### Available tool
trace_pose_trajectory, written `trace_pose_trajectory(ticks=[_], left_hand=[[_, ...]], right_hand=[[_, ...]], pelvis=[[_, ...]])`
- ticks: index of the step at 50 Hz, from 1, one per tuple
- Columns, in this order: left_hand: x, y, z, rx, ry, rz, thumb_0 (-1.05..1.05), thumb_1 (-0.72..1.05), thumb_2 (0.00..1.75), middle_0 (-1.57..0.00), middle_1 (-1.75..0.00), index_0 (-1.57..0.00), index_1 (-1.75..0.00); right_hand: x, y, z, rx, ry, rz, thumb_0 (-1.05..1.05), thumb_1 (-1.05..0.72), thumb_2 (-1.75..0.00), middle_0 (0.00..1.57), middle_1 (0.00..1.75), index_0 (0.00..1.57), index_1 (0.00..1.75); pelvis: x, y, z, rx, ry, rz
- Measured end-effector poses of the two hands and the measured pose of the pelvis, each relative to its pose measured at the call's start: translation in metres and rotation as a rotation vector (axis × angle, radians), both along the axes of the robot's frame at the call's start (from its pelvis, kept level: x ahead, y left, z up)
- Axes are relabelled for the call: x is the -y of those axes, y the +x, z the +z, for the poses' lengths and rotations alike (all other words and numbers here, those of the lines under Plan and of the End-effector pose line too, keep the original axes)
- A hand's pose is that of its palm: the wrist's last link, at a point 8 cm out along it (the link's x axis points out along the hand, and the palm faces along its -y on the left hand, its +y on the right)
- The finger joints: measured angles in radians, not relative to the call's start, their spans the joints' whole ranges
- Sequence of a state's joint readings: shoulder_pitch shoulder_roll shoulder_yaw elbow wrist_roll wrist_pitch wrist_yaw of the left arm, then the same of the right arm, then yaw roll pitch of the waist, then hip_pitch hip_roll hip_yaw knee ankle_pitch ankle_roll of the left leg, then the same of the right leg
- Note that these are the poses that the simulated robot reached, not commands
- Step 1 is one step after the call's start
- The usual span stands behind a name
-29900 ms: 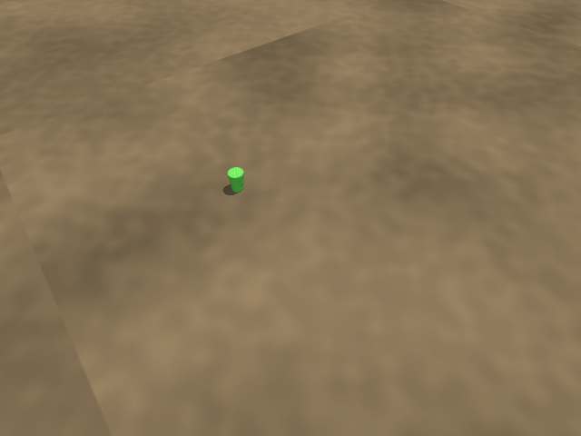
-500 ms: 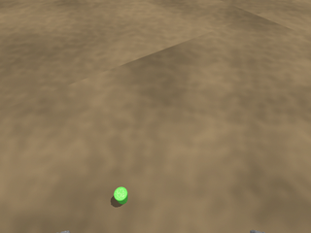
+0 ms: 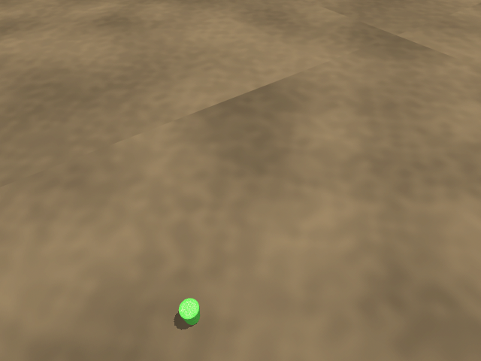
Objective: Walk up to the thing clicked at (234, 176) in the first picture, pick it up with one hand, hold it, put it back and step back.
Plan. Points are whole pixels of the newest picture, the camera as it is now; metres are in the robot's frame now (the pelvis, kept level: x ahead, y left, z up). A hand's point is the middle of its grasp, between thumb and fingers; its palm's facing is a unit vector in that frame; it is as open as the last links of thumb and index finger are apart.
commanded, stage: stand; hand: left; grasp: from above
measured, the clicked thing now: (190, 313) +0.43 +0.23 -0.72
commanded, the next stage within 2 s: step back in 1.64 s
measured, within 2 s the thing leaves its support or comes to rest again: neither
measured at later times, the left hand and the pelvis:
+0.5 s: hand out of the picture +0.07 +0.23 -0.16, palm faces +0.03 -0.94 -0.33, open 7.4 cm; pelvis +0.00 -0.01 +0.00, yaw +0 degrees
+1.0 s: hand out of the picture +0.08 +0.23 -0.15, palm faces +0.01 -0.94 -0.33, open 7.4 cm; pelvis +0.01 -0.01 +0.00, yaw -1 degrees
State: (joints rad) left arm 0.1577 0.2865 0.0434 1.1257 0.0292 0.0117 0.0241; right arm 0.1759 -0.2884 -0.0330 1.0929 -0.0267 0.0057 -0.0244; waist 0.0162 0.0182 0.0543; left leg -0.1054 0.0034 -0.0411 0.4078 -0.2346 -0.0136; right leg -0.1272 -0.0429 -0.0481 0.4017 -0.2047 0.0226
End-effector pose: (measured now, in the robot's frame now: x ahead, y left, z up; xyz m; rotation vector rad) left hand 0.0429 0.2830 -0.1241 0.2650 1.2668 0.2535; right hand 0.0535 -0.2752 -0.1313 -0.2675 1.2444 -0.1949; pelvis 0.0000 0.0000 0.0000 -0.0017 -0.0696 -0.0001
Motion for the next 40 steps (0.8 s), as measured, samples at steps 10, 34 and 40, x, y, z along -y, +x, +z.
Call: trace_pose_trajectory(ticks=[10, 34, 40], left_hand=[[0.002, 0.005, 0.002, -0.008, 0.002, -0.001, 0.00, 0.90, 0.90, -0.21, -0.30, -0.20, -0.30], [0.006, 0.024, 0.006, 0.005, 0.001, -0.021, 0.00, 0.90, 0.90, -0.21, -0.30, -0.21, -0.30], [0.007, 0.028, 0.006, 0.007, 0.000, -0.025, 0.00, 0.90, 0.90, -0.21, -0.30, -0.21, -0.30]], right_hand=[[0.010, -0.003, 0.002, -0.022, -0.009, -0.001, 0.01, -0.91, -0.90, 0.20, 0.30, 0.20, 0.30], [0.019, 0.007, 0.004, -0.016, -0.011, 0.008, 0.01, -0.91, -0.90, 0.20, 0.30, 0.20, 0.30], [0.022, 0.009, 0.005, -0.016, -0.016, 0.005, 0.01, -0.91, -0.90, 0.20, 0.30, 0.20, 0.30]], pelvis=[[0.005, 0.001, 0.002, -0.001, -0.001, -0.002], [0.011, 0.006, 0.004, -0.012, -0.001, -0.008], [0.012, 0.008, 0.004, -0.015, -0.001, -0.010]])
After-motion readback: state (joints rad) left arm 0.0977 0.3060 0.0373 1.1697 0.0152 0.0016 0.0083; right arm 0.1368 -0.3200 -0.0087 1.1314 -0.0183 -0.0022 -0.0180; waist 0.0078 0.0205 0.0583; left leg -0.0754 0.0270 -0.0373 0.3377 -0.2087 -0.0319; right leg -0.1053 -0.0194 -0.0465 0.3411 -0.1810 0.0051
